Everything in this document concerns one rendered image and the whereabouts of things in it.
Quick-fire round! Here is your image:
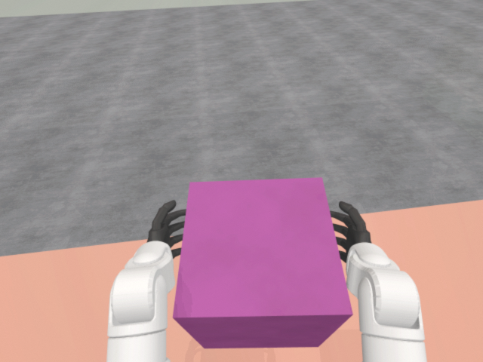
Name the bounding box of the carton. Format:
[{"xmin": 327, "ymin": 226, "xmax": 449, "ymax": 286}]
[{"xmin": 173, "ymin": 177, "xmax": 353, "ymax": 348}]

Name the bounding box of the right robot forearm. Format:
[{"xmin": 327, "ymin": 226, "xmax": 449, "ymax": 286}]
[{"xmin": 346, "ymin": 242, "xmax": 427, "ymax": 362}]

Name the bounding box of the robot right hand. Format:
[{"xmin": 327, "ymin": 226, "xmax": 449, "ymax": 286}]
[{"xmin": 330, "ymin": 201, "xmax": 372, "ymax": 263}]

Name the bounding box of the left robot forearm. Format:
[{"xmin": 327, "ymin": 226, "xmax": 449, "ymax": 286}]
[{"xmin": 106, "ymin": 241, "xmax": 175, "ymax": 362}]

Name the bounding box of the robot left hand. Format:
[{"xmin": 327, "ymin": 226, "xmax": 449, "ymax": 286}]
[{"xmin": 147, "ymin": 200, "xmax": 186, "ymax": 258}]

